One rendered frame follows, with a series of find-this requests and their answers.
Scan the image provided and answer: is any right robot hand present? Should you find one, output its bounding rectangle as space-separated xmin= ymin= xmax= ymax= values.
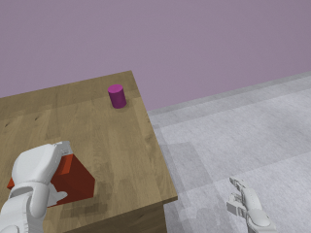
xmin=226 ymin=176 xmax=263 ymax=219

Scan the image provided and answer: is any left robot hand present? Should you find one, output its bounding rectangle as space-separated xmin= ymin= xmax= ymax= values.
xmin=12 ymin=141 xmax=73 ymax=207

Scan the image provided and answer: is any robot left forearm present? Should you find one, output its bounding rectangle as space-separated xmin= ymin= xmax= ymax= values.
xmin=0 ymin=182 xmax=50 ymax=233

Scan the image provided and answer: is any robot right forearm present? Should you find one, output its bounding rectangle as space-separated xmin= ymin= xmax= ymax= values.
xmin=246 ymin=209 xmax=278 ymax=233

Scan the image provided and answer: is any table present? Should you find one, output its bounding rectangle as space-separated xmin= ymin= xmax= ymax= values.
xmin=0 ymin=70 xmax=178 ymax=233

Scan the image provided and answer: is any sponge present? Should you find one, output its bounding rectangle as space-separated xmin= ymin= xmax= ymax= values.
xmin=7 ymin=153 xmax=95 ymax=208

